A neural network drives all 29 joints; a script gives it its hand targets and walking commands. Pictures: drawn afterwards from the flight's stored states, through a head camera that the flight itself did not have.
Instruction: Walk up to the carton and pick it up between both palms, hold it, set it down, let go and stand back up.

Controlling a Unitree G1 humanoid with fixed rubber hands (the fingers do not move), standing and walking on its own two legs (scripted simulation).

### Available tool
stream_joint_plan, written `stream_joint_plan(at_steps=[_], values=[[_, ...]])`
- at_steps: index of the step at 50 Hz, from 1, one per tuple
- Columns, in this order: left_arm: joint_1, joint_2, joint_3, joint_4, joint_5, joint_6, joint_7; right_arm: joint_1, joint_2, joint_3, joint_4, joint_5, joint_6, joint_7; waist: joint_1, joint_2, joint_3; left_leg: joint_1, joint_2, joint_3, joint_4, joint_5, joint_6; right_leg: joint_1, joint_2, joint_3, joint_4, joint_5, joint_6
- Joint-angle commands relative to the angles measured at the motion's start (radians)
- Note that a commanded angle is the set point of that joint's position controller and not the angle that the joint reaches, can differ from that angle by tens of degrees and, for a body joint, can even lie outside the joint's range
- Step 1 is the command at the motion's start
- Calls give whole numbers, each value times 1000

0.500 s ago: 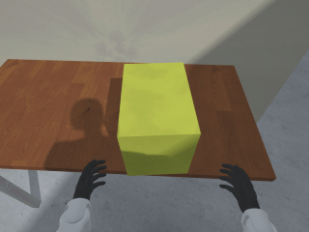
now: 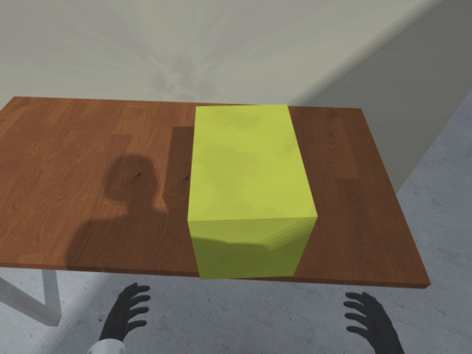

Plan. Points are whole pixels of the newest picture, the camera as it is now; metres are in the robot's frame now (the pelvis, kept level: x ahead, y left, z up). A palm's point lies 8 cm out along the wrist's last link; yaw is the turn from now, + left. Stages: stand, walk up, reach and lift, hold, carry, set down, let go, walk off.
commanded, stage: set down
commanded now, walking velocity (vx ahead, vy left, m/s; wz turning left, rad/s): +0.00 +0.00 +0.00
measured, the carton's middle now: (244, 190) +0.40 +0.02 +0.02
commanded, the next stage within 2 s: let go in 0.50 s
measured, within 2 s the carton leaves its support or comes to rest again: neither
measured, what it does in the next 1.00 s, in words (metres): stands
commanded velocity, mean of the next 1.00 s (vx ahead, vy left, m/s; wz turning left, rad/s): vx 0.00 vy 0.00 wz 0.00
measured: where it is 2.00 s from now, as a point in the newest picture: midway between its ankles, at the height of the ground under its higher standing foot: outside the picture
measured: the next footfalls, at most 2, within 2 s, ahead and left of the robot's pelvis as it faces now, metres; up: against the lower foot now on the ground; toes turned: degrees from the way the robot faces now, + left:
none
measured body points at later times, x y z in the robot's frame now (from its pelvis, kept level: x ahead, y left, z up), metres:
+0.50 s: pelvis -0.01 +0.00 +0.00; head +0.01 +0.01 +0.45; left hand +0.16 +0.23 -0.09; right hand +0.15 -0.22 -0.10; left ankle -0.03 +0.12 -0.75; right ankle +0.00 -0.12 -0.75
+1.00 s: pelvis -0.01 +0.00 +0.00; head +0.00 +0.01 +0.45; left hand +0.15 +0.23 -0.10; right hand +0.16 -0.22 -0.10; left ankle -0.03 +0.12 -0.75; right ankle +0.00 -0.12 -0.75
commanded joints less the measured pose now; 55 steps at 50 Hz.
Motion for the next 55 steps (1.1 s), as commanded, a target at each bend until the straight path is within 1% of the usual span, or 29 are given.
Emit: stream_joint_plan(at_steps=[1, 3, 4, 6, 7, 8, 10, 11, 12, 13, 16, 17, 18, 19, 23, 24, 27, 32, 38, 39, 40, 42, 44, 50, 51, 52, 53, 54, 55], values=[[-57, 85, 42, -138, 12, -65, -7, -39, -103, -45, -145, -1, -82, -10, -5, 6, -105, 28, -51, 14, 2, 352, -32, 20, 22, -1, -30, 203, -19], [-69, 90, 43, -125, 13, -65, -8, -60, -96, -46, -131, -13, -87, -8, 0, 9, -88, 5, -47, 18, -2, 313, -30, 17, 22, -8, -39, 165, -20], [-70, 74, 35, -11, 26, -34, -19, -72, -96, -41, -31, -33, -68, -8, -12, 18, -44, 5, -47, 22, -8, 278, -35, -6, 24, -8, -44, 130, -22], [-114, 88, 39, 2, 24, -20, -21, -105, -104, -55, 13, -51, -64, -9, -6, 24, -57, -5, -44, 30, -9, 254, -35, -4, 16, -2, -34, 96, -25], [-127, 100, 47, -61, 17, -35, -16, -118, -115, -63, -41, -45, -83, -6, 5, 19, -84, -13, -39, 30, -2, 268, -38, 11, 27, -11, -20, 111, -20], [-122, 112, 39, -97, 3, -54, -13, -104, -112, -63, -59, -34, -94, -5, -4, 13, -128, -1, -38, 27, 10, 292, -32, 20, 24, -11, -15, 154, -19], [-119, 93, 40, -60, 12, -54, -13, -110, -108, -56, -25, -42, -105, -4, -6, 7, -120, 6, -40, 26, 16, 320, -32, 12, 24, -12, -19, 182, -18], [-124, 104, 39, 22, 25, -38, -23, -115, -107, -49, 54, -46, -94, -6, -16, 33, -91, 3, -44, 28, 14, 287, -27, -3, 17, -9, -18, 163, -18], [-124, 100, 42, 10, 22, -40, -26, -120, -101, -55, 44, -54, -98, -8, -10, 0, -90, -7, -44, 34, 12, 279, -23, 5, 18, -11, -22, 153, -15], [-133, 104, 47, -11, 24, -43, -23, -128, -99, -51, 39, -47, -104, -9, -7, 29, -100, -8, -40, 31, 15, 295, -25, 15, 18, -14, -15, 170, -15], [-146, 109, 47, 106, 30, -10, -45, -146, -97, -50, 140, -78, -92, -17, -23, 11, -60, -22, -37, 39, 15, 232, -26, 1, 18, -5, -14, 118, -14], [-166, 112, 51, 65, 27, -18, -39, -157, -107, -66, 122, -78, -97, -14, -16, 24, -96, -27, -33, 34, 16, 225, -27, 13, 20, -10, -4, 118, -15], [-171, 114, 50, 70, 20, -17, -37, -155, -102, -64, 113, -81, -97, -12, -12, 9, -110, -28, -33, 38, 18, 230, -22, 14, 17, -11, -2, 132, -14], [-196, 113, 47, 55, 20, -21, -34, -175, -98, -64, 123, -87, -98, -10, -17, 23, -113, -32, -30, 40, 20, 234, -25, 6, 17, -11, 0, 124, -13], [-198, 115, 45, 83, 36, -14, -36, -171, -93, -73, 139, -96, -102, -14, -19, 45, -113, -39, -26, 32, 21, 234, -23, 24, 21, -12, 3, 140, -15], [-188, 118, 45, 126, 36, -6, -45, -164, -94, -61, 165, -105, -98, -18, -23, 23, -106, -40, -30, 34, 22, 229, -20, 29, 20, -6, 0, 148, -17], [-186, 131, 54, 125, 47, -6, -48, -166, -95, -73, 173, -108, -103, -19, -13, 42, -105, -41, -30, 34, 26, 248, -24, 35, 18, -11, 9, 163, -14], [-217, 138, 48, 129, 33, -11, -49, -184, -93, -76, 160, -117, -113, -22, -20, 8, -117, -36, -25, 28, 27, 225, -15, 32, 18, -14, 10, 155, -13], [-218, 126, 42, 138, 41, -8, -49, -188, -102, -78, 178, -110, -106, -19, -13, 21, -100, -45, -25, 28, 29, 226, -13, 24, 17, -12, 8, 130, -16], [-223, 133, 45, 131, 43, -10, -46, -189, -95, -69, 178, -109, -105, -16, -5, 27, -118, -48, -25, 31, 28, 223, -13, 34, 15, -11, 10, 131, -16], [-212, 129, 39, 139, 41, -7, -47, -186, -90, -73, 189, -105, -105, -18, -19, 21, -112, -44, -27, 29, 33, 213, -11, 31, 14, -15, 8, 133, -15], [-233, 119, 35, 139, 40, -6, -47, -209, -92, -75, 180, -117, -99, -19, -15, 12, -87, -57, -25, 28, 23, 179, -8, 18, 14, -13, 4, 97, -18], [-216, 127, 43, 127, 52, -7, -46, -189, -90, -76, 185, -111, -98, -17, -4, 31, -92, -68, -26, 28, 20, 177, -7, 33, 10, -10, 10, 97, -18], [-219, 129, 34, 122, 46, -12, -51, -198, -104, -78, 189, -118, -98, -15, -8, 14, -97, -49, -29, 29, 29, 205, -13, 33, 10, -11, 12, 125, -17], [-221, 130, 35, 124, 45, -12, -48, -198, -98, -81, 178, -111, -101, -14, 5, 27, -90, -59, -30, 27, 30, 200, -7, 32, 6, -11, 11, 125, -18], [-219, 129, 36, 118, 44, -12, -48, -204, -94, -80, 166, -115, -103, -13, 2, 9, -94, -58, -35, 31, 32, 197, -4, 25, 6, -12, 9, 126, -13], [-75, 274, 113, 273, 94, -78, -45, -104, -293, -100, 230, -100, -10, -25, -2, -8, -176, -92, 61, -60, 102, 236, 35, -53, -102, 46, 108, 190, -20], [-64, 274, 108, 274, 93, -111, -49, -76, -302, -116, 230, -90, 27, -31, -11, 1, -228, -60, 84, -76, 108, 235, 45, -32, -107, 50, 126, 152, -19], [-83, 264, 101, 292, 79, -128, -56, -116, -291, -112, 220, -101, 38, -26, -3, 19, -178, -108, 80, -90, 118, 209, 50, -47, -110, 57, 103, 174, -15]])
